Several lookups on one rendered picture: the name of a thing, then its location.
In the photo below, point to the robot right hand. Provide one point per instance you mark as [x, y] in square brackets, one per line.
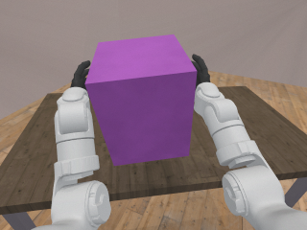
[202, 70]

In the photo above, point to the robot right upper arm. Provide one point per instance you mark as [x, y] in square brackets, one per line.
[255, 194]

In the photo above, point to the robot left forearm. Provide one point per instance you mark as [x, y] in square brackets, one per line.
[74, 133]

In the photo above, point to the robot right forearm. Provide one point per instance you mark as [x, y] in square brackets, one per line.
[234, 147]

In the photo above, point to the robot left hand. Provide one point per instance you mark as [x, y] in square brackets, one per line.
[80, 75]

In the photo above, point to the table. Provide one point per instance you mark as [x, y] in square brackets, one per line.
[27, 174]

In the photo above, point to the robot left upper arm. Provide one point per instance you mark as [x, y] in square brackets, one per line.
[79, 206]

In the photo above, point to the carton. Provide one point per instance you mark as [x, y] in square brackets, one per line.
[143, 92]

